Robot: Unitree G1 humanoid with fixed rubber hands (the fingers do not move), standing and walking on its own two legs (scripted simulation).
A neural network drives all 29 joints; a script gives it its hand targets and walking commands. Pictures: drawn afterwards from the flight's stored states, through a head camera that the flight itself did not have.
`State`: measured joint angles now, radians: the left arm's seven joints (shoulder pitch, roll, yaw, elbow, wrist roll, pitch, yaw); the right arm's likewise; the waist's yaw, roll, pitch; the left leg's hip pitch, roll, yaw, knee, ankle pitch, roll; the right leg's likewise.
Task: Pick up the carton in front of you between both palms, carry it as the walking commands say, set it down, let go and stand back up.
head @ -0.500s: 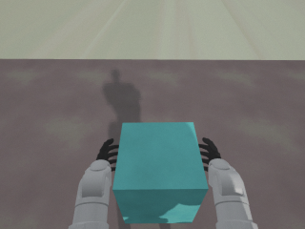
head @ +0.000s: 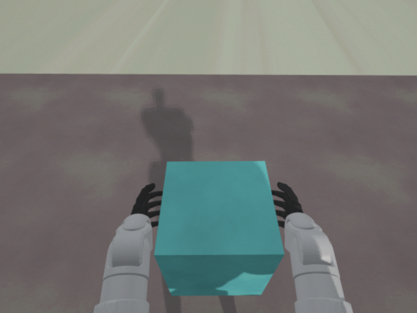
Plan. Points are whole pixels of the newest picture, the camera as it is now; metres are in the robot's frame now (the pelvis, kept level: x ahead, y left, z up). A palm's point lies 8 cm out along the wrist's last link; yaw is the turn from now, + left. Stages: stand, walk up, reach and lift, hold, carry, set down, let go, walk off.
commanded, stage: carry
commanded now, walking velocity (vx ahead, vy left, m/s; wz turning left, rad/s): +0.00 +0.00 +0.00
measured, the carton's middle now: (216, 231) +0.30 +0.00 -0.04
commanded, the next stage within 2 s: hold in 0.32 s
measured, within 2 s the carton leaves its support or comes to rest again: neither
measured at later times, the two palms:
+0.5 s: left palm (124, 236) +0.25 +0.18 +0.04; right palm (279, 221) +0.28 -0.12 +0.04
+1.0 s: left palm (132, 231) +0.27 +0.17 +0.01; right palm (272, 206) +0.33 -0.12 +0.02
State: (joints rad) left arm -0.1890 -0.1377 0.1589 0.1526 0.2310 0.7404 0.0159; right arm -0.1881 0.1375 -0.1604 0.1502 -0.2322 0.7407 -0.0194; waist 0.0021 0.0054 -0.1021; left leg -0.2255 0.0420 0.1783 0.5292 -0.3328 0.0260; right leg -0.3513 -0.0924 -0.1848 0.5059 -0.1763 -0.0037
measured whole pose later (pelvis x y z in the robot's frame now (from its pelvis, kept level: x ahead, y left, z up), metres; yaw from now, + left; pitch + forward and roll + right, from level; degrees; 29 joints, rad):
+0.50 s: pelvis -0.01 +0.00 +0.01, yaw +7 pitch -6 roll +0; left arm -0.19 -0.14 0.15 0.17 0.24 0.70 0.00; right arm -0.16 0.13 -0.16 0.12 -0.24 0.72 -0.02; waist 0.00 0.00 0.06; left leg -0.06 -0.01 0.08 0.40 -0.24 0.04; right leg -0.14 -0.04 0.01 0.38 -0.14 0.03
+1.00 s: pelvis -0.04 -0.06 -0.01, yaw +11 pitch -4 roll +0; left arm -0.62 -0.14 0.54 0.63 0.48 0.50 -0.11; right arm -0.60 0.24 -0.54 0.54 -0.44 0.54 -0.01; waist 0.01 0.01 0.14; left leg -0.27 0.01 -0.07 0.65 -0.31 0.02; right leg -0.31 0.03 -0.02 0.60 -0.22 -0.03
